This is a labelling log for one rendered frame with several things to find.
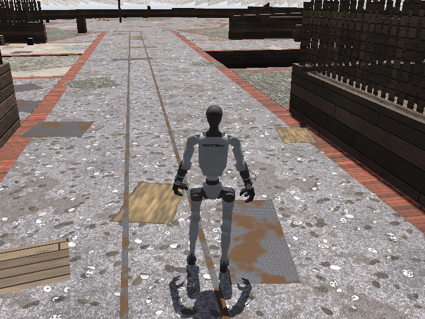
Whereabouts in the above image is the humanoid robot head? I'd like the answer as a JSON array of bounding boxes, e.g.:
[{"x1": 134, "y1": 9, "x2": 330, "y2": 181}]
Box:
[{"x1": 203, "y1": 105, "x2": 225, "y2": 137}]

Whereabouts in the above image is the left robot upper arm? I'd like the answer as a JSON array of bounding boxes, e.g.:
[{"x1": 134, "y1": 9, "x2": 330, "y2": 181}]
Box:
[{"x1": 181, "y1": 134, "x2": 200, "y2": 170}]

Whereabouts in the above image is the robot left forearm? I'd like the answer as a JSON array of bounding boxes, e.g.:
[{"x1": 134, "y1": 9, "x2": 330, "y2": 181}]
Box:
[{"x1": 174, "y1": 160, "x2": 187, "y2": 185}]

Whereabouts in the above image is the right robot hand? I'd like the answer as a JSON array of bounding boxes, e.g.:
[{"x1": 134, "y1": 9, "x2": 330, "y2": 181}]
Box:
[{"x1": 240, "y1": 187, "x2": 255, "y2": 203}]

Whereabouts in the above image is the robot right forearm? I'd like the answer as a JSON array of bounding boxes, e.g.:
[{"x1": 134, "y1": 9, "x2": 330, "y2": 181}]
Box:
[{"x1": 240, "y1": 161, "x2": 253, "y2": 189}]

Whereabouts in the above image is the right robot upper arm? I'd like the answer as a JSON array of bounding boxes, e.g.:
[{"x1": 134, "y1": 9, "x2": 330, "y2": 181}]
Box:
[{"x1": 227, "y1": 134, "x2": 246, "y2": 171}]

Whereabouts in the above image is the robot left shin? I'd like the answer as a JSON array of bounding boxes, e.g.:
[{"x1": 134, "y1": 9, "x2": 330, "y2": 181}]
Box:
[{"x1": 189, "y1": 211, "x2": 199, "y2": 256}]

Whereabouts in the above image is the left robot hand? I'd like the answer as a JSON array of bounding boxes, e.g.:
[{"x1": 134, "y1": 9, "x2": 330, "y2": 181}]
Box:
[{"x1": 173, "y1": 183, "x2": 188, "y2": 196}]

